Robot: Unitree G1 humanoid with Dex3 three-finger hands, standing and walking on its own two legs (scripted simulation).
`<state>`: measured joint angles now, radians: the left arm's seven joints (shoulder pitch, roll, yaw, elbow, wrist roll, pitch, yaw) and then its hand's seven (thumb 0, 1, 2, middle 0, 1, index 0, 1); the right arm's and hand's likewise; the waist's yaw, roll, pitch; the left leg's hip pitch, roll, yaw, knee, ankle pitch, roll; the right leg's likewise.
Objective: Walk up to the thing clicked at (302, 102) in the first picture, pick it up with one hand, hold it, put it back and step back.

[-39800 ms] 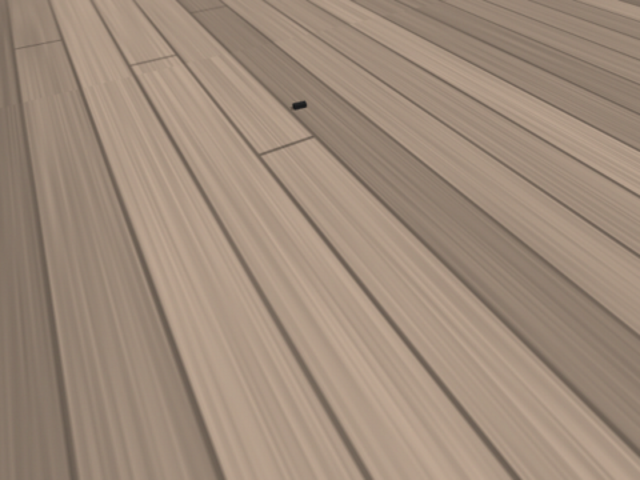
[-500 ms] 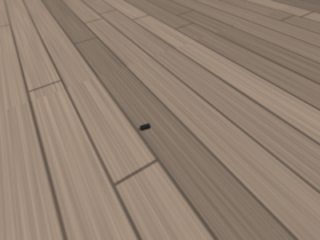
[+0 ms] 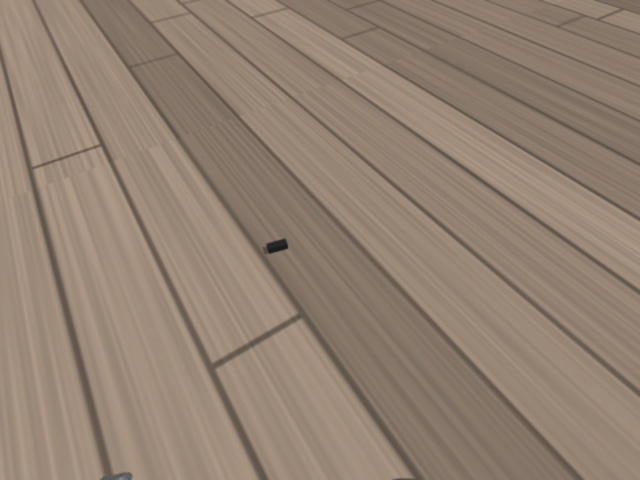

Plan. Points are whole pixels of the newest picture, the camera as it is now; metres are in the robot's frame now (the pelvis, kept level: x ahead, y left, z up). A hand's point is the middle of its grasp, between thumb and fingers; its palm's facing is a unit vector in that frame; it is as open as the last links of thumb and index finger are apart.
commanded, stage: step back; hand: left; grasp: from above
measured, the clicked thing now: (277, 246) +1.06 +0.19 -0.74
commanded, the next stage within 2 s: stand in 0.16 s
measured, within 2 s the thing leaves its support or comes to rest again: neither
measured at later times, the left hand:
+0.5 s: hand out of the picture +0.11 +0.26 -0.14, palm faces +0.01 -0.95 -0.32, open 7.4 cm
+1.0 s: hand out of the picture +0.09 +0.25 -0.13, palm faces -0.01 -0.94 -0.35, open 7.4 cm
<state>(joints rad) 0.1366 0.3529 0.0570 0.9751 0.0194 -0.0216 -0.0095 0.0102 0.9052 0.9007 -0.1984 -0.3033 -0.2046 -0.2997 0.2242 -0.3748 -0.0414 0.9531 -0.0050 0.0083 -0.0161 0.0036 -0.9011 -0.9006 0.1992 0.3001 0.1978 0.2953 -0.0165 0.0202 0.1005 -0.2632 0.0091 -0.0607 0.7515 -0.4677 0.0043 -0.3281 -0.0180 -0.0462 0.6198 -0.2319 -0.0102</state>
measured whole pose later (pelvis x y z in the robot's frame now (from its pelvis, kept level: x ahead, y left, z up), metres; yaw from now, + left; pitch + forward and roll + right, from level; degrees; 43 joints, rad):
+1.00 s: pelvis +0.02 -0.01 +0.03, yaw +1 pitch -2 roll +0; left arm 0.09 0.36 -0.01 1.16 0.00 -0.03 -0.01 0.01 0.90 0.90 -0.20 -0.30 -0.20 -0.30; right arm 0.11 -0.34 0.00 1.15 -0.01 -0.01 0.01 0.00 -0.90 -0.90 0.20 0.30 0.20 0.30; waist 0.00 0.00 0.06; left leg -0.06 0.02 -0.02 0.30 -0.21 -0.03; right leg -0.18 -0.03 -0.06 0.34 -0.12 -0.01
